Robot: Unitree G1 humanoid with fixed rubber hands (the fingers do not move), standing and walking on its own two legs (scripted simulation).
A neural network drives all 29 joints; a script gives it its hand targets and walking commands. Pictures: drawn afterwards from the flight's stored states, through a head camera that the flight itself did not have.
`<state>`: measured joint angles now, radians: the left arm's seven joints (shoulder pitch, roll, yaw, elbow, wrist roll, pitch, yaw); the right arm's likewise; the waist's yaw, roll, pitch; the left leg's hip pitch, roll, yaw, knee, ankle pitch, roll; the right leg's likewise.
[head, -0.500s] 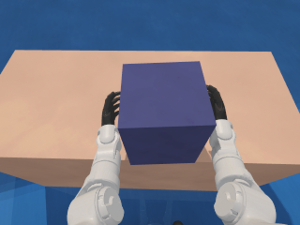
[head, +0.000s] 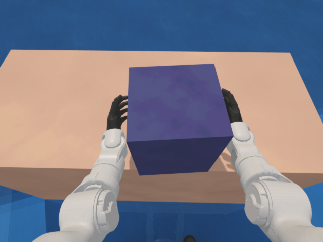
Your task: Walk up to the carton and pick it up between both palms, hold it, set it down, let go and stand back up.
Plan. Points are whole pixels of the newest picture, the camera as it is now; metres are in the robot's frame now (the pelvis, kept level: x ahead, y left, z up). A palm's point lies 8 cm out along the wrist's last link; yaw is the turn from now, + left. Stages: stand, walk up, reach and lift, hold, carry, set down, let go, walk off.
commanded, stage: set down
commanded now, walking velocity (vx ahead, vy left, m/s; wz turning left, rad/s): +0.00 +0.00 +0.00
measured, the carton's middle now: (172, 125) +0.41 +0.04 -0.01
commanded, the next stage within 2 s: none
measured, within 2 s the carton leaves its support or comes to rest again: neither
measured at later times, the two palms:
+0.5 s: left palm (93, 139) +0.35 +0.25 -0.02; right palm (250, 124) +0.44 -0.17 +0.00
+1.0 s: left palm (88, 169) +0.27 +0.24 -0.02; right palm (253, 152) +0.36 -0.17 +0.00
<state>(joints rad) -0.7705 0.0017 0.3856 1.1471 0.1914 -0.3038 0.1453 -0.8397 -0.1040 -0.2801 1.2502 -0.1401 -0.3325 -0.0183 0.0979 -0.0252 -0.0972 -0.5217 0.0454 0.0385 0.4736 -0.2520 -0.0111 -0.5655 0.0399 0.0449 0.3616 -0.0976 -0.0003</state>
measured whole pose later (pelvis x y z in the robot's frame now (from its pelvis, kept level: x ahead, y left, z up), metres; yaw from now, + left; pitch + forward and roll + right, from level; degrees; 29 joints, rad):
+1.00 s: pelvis -0.04 -0.03 -0.02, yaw +6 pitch +12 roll +0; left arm -0.52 0.22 0.01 1.10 -0.26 -0.38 0.06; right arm -0.62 -0.24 0.13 1.17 0.36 -0.38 0.00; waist 0.06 -0.02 -0.13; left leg -0.63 0.02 -0.06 0.71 -0.30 -0.05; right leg -0.67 0.01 -0.05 0.68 -0.22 -0.04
